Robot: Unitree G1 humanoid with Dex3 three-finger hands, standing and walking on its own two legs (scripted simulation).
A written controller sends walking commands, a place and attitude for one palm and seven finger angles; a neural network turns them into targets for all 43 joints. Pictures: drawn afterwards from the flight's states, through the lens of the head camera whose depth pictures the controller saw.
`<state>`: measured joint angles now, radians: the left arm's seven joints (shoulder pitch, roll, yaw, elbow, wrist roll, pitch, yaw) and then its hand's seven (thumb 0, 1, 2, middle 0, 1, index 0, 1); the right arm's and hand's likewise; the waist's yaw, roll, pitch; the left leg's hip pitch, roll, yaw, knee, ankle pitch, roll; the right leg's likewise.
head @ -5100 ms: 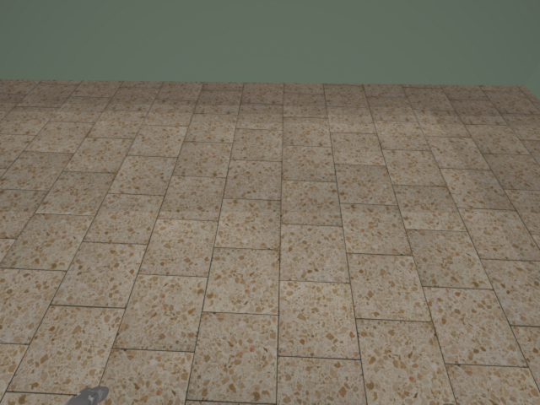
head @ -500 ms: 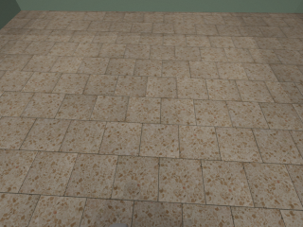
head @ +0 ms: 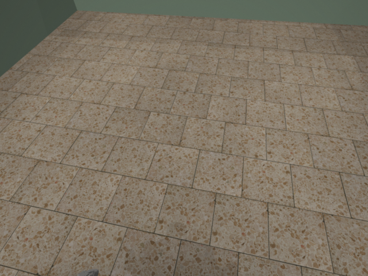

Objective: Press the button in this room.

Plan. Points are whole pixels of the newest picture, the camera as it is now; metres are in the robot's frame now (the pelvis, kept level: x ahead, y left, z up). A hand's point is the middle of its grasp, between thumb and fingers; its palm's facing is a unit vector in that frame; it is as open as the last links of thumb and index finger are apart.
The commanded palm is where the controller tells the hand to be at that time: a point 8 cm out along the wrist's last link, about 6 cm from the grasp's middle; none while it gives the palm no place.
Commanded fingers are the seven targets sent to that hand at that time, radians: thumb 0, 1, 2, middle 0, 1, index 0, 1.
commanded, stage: turn or walk to find it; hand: left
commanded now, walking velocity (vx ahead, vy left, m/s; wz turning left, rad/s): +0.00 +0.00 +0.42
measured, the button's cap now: out of the picture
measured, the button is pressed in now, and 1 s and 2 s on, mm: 0 0 0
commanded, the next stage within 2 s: none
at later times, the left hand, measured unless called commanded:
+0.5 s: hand out of the picture -0.06 +0.23 -0.19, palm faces +0.29 -0.93 -0.23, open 7.3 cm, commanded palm none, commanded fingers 0.00 0.90 0.90 -0.20 -0.30 -0.20 -0.30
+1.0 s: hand out of the picture -0.03 +0.22 -0.15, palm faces +0.42 -0.87 -0.27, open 7.4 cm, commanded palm none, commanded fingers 0.00 0.90 0.90 -0.20 -0.30 -0.20 -0.30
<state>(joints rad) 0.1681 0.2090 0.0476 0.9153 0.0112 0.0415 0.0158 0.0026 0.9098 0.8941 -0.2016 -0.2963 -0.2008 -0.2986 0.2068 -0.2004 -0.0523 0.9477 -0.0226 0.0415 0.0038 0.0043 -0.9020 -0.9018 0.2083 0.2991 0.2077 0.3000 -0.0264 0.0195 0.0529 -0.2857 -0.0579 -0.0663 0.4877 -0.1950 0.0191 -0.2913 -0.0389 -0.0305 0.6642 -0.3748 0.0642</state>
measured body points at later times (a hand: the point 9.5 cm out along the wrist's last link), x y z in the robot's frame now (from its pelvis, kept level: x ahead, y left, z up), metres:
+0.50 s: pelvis -0.04 +0.02 -0.01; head -0.01 +0.05 +0.44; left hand -0.07 +0.28 -0.17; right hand +0.11 -0.21 -0.14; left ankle -0.06 +0.12 -0.74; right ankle -0.01 -0.12 -0.73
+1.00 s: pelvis -0.06 -0.01 +0.00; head -0.03 -0.02 +0.44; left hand -0.06 +0.26 -0.13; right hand +0.08 -0.22 -0.17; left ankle -0.06 +0.12 -0.73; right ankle -0.01 -0.10 -0.74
